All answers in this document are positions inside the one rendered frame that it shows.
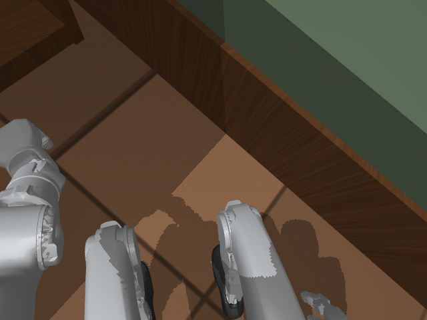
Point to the bed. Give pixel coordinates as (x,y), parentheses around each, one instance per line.
(330,96)

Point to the bookshelf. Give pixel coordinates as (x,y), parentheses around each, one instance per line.
(32,32)

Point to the left robot hand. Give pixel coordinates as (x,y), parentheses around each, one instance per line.
(20,133)

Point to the left robot arm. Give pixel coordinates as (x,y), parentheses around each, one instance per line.
(31,238)

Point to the left robot foot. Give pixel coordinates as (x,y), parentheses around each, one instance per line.
(148,290)

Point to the right robot hand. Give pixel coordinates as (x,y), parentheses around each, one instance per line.
(322,305)

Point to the right robot foot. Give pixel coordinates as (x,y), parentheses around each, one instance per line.
(232,311)

